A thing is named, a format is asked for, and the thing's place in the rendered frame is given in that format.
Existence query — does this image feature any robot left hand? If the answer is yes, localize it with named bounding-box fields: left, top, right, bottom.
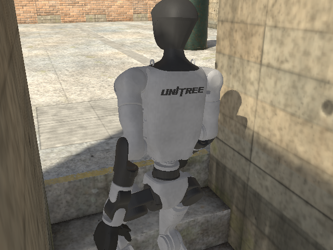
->
left=93, top=220, right=132, bottom=250

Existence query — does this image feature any left robot upper arm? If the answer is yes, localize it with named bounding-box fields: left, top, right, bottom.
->
left=113, top=66, right=148, bottom=160

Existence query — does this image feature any humanoid robot torso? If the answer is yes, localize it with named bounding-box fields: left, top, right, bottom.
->
left=141, top=59, right=207, bottom=211

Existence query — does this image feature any right robot forearm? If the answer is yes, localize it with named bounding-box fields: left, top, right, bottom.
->
left=183, top=138, right=215, bottom=160

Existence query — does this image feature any robot right shin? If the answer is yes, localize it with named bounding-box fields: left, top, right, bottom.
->
left=175, top=229, right=187, bottom=250

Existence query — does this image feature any left robot forearm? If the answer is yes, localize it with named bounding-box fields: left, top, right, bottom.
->
left=102, top=137, right=139, bottom=227

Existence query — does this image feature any robot right hand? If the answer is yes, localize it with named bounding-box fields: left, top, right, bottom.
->
left=178, top=159, right=188, bottom=169

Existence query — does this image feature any right robot upper arm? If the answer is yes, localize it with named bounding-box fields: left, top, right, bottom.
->
left=199, top=66, right=223, bottom=141

